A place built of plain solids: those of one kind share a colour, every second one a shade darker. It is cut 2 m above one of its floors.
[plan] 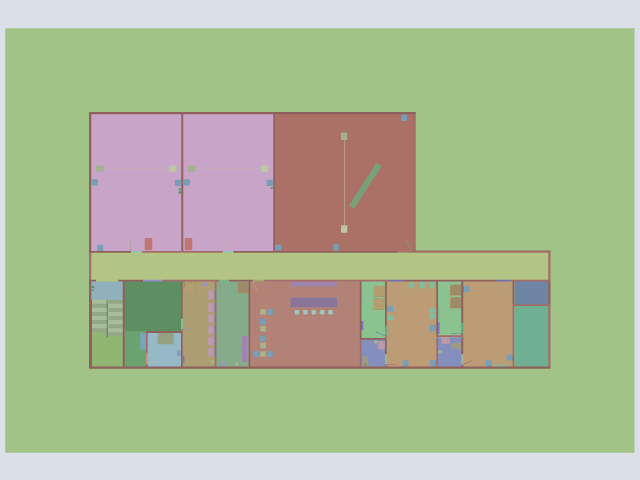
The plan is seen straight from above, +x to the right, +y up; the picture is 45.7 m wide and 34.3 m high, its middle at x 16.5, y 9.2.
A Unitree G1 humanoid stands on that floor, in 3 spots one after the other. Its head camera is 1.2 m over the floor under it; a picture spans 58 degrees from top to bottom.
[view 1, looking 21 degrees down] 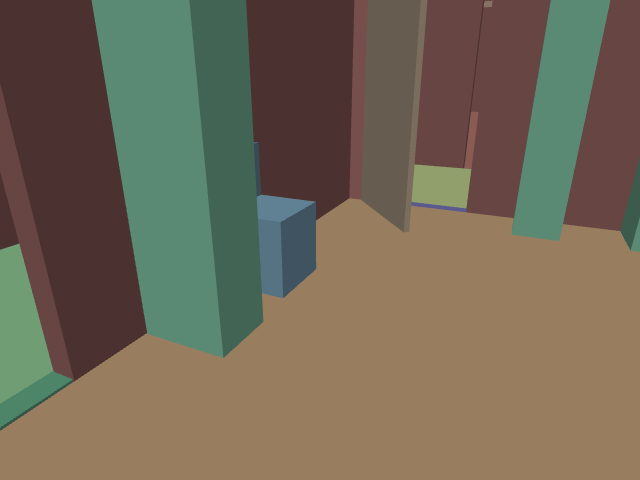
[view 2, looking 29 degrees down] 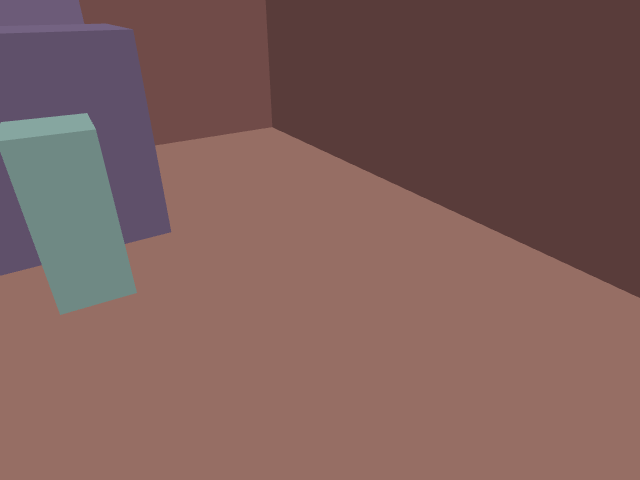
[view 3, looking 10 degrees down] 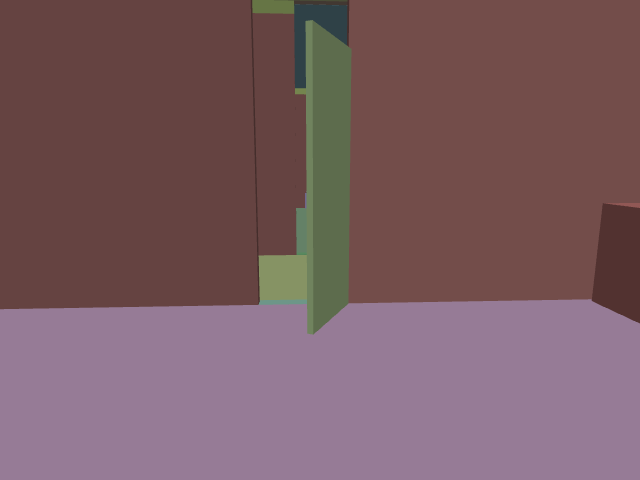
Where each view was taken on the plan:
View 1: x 22.82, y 2.17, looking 115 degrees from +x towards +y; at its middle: floor_changing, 3.35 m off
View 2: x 17.23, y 2.02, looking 57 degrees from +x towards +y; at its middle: floor_bar_room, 2.48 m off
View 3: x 9.97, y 12.03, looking -93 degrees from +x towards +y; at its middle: leaf_court_door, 3.08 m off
